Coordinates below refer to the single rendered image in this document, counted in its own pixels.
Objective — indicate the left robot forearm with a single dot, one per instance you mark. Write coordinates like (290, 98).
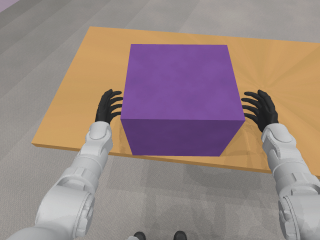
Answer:
(88, 165)

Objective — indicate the robot right foot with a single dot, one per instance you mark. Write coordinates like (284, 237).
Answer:
(180, 235)

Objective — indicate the right robot forearm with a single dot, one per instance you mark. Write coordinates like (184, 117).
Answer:
(291, 174)

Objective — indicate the right robot hand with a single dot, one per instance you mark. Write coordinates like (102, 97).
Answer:
(265, 112)

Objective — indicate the table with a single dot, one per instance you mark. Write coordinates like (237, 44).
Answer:
(288, 71)

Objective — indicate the right robot upper arm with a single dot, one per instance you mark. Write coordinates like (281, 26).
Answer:
(299, 217)

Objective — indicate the left robot upper arm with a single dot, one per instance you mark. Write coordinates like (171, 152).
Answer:
(65, 214)

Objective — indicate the carton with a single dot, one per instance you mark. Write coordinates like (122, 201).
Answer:
(180, 100)

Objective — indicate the left robot hand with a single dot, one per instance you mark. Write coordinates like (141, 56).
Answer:
(104, 111)

